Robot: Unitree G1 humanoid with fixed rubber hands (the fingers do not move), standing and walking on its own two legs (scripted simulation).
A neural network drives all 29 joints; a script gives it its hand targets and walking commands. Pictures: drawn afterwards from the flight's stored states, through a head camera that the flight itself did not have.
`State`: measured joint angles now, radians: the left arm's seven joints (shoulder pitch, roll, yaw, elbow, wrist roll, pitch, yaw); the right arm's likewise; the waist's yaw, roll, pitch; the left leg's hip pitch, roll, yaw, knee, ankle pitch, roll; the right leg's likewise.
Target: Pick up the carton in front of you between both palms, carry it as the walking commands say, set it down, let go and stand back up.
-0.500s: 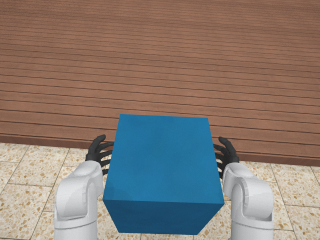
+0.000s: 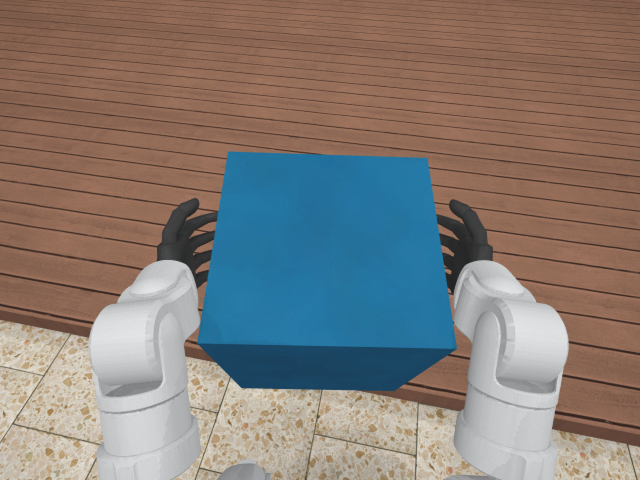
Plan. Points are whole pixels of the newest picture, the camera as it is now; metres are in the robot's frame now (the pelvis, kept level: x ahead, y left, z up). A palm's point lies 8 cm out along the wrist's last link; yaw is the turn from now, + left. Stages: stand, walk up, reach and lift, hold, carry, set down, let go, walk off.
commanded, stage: carry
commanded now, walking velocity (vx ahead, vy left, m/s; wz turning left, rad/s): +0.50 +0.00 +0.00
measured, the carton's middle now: (322, 287) +0.34 +0.01 +0.07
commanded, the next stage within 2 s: none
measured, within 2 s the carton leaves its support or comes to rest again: neither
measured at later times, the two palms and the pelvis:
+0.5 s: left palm (237, 86) +0.73 +0.17 +0.11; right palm (408, 94) +0.70 -0.13 +0.11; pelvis +0.32 +0.05 -0.01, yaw -2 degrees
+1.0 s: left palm out of the picture +1.06 +0.20 +0.23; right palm out of the picture +1.09 -0.09 +0.23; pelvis +0.69 +0.00 +0.08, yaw +1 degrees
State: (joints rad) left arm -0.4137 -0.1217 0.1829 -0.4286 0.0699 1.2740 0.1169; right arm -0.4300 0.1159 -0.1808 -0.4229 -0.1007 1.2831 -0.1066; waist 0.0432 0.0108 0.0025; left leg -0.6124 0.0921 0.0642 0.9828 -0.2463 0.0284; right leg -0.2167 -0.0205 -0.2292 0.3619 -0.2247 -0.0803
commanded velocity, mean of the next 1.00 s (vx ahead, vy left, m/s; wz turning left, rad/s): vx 0.50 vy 0.00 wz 0.00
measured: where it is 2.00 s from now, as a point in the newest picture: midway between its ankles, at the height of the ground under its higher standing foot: (325, 187)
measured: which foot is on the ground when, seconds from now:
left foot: up 0.00-0.20, down 0.22-0.70, up 0.72-1.00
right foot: down 0.00-0.24, up 0.26-0.68, down 0.70-1.00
